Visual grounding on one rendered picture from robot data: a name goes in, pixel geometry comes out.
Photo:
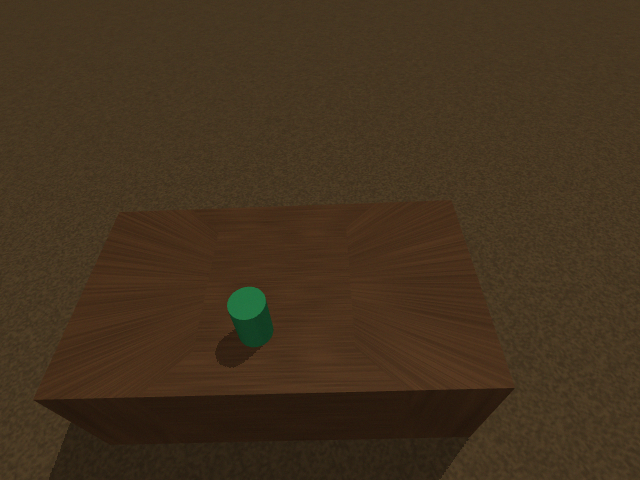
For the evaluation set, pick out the can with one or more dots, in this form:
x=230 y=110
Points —
x=250 y=315

